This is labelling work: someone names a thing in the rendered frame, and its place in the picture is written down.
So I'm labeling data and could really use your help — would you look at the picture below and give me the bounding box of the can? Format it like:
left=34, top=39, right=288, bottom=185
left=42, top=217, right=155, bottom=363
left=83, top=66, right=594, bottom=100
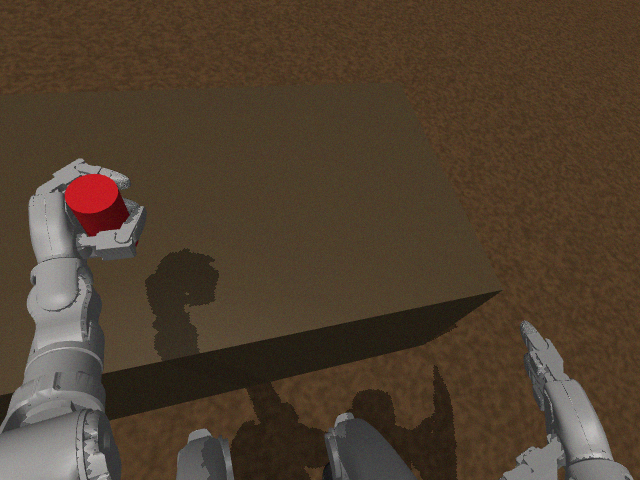
left=65, top=174, right=139, bottom=246

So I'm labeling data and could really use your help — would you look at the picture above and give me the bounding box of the right robot arm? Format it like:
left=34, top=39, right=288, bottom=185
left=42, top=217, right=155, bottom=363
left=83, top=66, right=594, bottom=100
left=565, top=458, right=634, bottom=480

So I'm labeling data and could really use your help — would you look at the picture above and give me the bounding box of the left robot hand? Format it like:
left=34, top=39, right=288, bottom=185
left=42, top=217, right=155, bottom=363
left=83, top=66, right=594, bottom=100
left=28, top=159, right=147, bottom=264

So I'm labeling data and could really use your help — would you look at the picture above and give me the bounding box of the left robot arm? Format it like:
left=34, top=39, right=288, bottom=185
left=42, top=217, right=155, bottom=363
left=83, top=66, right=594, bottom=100
left=0, top=257, right=121, bottom=480

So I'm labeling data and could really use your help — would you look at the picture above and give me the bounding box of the right robot hand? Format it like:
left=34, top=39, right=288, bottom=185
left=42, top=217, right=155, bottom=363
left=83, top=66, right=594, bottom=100
left=498, top=320, right=614, bottom=480

